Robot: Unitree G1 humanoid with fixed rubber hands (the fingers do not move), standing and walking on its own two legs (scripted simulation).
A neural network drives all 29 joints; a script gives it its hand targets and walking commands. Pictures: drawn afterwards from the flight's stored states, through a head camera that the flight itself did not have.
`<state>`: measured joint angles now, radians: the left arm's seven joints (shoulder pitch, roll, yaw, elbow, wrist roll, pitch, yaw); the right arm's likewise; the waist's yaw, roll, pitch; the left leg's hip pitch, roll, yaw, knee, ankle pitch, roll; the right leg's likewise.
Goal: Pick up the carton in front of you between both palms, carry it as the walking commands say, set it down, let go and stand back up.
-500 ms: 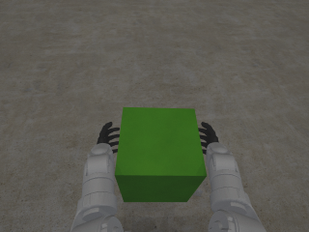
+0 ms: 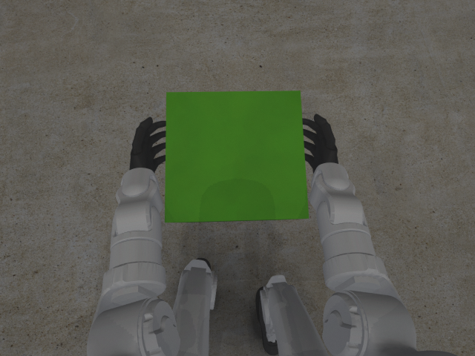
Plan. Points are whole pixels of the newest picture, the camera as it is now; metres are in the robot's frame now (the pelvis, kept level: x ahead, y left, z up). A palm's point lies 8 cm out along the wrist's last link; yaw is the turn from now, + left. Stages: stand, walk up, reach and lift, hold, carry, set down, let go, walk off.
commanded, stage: set down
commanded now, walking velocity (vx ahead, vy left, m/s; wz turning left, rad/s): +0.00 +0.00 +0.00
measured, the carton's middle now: (234, 169) +0.43 +0.04 -0.15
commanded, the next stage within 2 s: none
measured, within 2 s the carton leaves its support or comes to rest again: rests again in 1.80 s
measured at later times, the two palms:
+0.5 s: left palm (162, 173) +0.44 +0.20 -0.24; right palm (295, 163) +0.48 -0.10 -0.23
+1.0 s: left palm (171, 179) +0.46 +0.21 -0.39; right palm (278, 166) +0.51 -0.08 -0.38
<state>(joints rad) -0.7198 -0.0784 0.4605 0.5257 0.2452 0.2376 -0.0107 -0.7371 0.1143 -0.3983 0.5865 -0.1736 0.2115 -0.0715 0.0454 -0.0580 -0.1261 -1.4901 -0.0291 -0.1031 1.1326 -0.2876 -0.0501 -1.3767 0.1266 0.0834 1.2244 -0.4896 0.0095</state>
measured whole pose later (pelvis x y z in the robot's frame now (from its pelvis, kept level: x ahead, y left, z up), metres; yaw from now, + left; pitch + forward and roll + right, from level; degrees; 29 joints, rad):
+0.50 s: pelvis -0.03 +0.01 -0.13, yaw -3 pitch +47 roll -4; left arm -0.97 -0.03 0.47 0.59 0.21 0.29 0.08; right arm -1.06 -0.04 -0.39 0.76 -0.14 0.23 -0.06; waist 0.05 -0.05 -0.12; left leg -2.04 -0.08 -0.11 1.61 -0.38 -0.05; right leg -1.91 0.16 0.07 1.70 -0.62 0.06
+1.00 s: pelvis -0.05 +0.00 -0.23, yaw -4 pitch +45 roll -1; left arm -1.26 0.11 0.51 0.72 0.13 0.27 0.09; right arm -1.44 -0.19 -0.22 0.97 -0.05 0.23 -0.13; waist 0.12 -0.05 0.18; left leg -2.30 -0.07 -0.11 1.94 -0.42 -0.10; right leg -2.18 0.22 0.05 2.06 -0.66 0.07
